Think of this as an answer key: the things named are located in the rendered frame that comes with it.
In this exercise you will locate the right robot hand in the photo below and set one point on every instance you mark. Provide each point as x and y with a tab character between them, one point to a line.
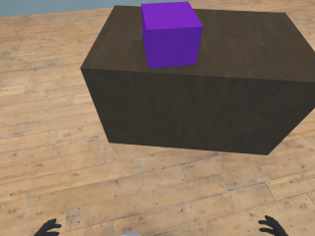
277	229

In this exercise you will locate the left robot hand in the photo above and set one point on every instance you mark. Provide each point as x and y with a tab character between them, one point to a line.
50	224

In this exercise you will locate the pedestal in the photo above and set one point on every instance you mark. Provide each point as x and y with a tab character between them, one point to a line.
252	84

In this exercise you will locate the carton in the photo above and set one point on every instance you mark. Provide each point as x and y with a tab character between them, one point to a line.
171	33

